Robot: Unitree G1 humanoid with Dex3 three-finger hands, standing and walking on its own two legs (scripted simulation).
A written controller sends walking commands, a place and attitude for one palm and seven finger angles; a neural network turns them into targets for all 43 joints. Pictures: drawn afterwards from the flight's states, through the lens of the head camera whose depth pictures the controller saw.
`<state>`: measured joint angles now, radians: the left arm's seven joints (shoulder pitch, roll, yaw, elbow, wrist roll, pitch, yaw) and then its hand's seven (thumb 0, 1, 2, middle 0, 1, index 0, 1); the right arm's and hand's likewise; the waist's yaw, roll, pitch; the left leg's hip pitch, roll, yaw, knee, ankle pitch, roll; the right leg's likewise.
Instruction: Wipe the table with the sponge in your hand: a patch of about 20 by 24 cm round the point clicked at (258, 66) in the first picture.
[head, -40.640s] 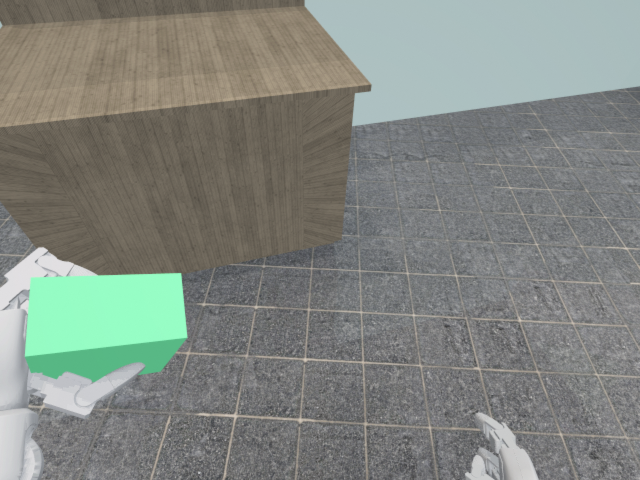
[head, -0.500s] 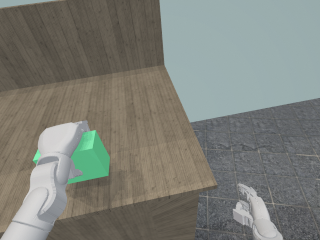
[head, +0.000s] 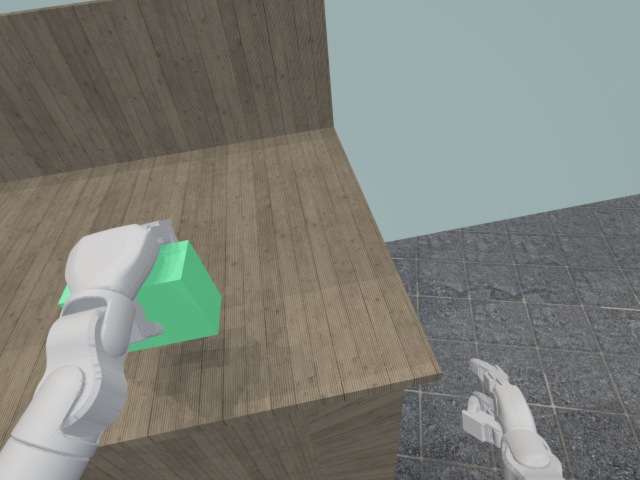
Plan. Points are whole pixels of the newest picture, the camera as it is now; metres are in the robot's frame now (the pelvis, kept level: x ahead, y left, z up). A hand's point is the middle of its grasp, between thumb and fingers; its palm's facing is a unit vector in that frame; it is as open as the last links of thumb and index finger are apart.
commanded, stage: lift the sponge slowly off the table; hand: left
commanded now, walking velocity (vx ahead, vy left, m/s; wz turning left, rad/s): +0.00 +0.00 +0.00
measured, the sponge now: (156, 308) +0.26 +0.26 +0.11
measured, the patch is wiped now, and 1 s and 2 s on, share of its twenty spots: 0.95 0.95 0.95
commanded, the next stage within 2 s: bring the sponge back beside the body in 0.50 s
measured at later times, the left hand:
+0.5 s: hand (128, 263) +0.26 +0.26 +0.19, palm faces +0.22 -0.09 -0.97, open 10.3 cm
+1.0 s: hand (109, 296) +0.23 +0.27 +0.17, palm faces +0.17 -0.09 -0.98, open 10.3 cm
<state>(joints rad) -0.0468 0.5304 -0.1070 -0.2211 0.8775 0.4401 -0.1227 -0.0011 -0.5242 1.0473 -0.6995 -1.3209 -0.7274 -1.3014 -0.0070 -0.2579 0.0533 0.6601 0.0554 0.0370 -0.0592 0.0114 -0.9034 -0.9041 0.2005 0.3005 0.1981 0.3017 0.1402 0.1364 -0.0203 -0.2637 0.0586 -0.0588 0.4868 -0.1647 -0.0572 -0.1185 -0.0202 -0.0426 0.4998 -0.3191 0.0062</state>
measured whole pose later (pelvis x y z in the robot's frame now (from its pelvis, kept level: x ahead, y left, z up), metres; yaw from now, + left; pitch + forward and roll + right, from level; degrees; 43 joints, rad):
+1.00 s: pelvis -0.01 +0.00 +0.00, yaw +0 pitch -4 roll -1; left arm 0.03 0.59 -0.04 -0.34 0.81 0.45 -0.13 0.00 -0.52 1.05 -0.70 -1.32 -0.73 -1.30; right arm 0.01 -0.26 0.06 0.64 0.06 0.03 -0.08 0.01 -0.90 -0.90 0.20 0.30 0.20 0.30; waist 0.15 0.15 -0.02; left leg -0.28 0.06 -0.07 0.51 -0.16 -0.06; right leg -0.14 -0.01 -0.04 0.53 -0.31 0.01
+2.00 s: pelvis -0.03 +0.01 +0.00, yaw +0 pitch -6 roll -2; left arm 0.27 0.61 0.04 -0.48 0.79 0.36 -0.09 0.00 -0.52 1.05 -0.70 -1.32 -0.73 -1.30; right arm 0.04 -0.24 0.05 0.64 0.04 0.00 -0.09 0.01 -0.90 -0.90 0.20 0.30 0.20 0.30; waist 0.16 0.14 0.00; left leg -0.27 0.06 -0.07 0.53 -0.15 -0.05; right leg -0.11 -0.02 -0.05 0.52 -0.30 0.02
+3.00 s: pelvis -0.06 +0.03 -0.02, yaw -1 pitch +2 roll -3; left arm 0.46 0.45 0.41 -0.66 -0.07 -0.18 0.13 -0.01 -0.53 1.05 -0.70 -1.32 -0.73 -1.30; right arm 0.20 -0.22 0.01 0.58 0.01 -0.11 -0.10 0.01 -0.90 -0.90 0.20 0.30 0.20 0.30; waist 0.00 0.03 -0.02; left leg -0.55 0.04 -0.06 0.73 -0.22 0.00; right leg -0.41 -0.01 -0.03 0.67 -0.29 0.04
